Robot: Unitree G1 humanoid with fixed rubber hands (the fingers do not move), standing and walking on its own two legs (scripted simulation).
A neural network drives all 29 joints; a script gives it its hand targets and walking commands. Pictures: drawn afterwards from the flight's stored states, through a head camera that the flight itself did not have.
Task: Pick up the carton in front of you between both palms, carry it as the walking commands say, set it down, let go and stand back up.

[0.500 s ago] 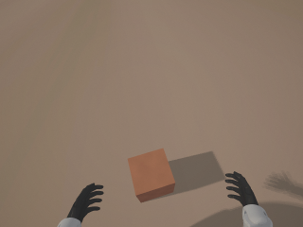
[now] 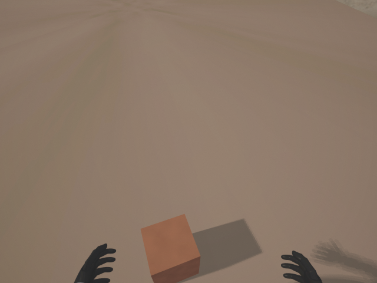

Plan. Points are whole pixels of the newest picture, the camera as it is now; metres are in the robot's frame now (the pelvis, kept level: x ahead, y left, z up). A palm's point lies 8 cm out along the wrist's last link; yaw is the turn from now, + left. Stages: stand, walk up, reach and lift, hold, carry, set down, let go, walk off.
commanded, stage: let go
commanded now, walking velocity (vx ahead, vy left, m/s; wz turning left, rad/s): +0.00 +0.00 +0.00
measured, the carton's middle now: (170, 252) +0.43 +0.12 -0.65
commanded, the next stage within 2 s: stand in 0.12 s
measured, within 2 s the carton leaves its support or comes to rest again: neither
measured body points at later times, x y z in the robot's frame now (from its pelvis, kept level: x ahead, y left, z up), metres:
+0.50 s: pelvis +0.02 +0.03 -0.01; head +0.04 +0.07 +0.44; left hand +0.16 +0.31 -0.12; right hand +0.14 -0.27 -0.08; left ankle +0.02 +0.13 -0.74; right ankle -0.05 -0.11 -0.74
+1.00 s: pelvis +0.02 +0.04 +0.00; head +0.02 +0.06 +0.45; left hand +0.15 +0.33 -0.12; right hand +0.13 -0.27 -0.09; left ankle +0.02 +0.13 -0.74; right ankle -0.05 -0.11 -0.74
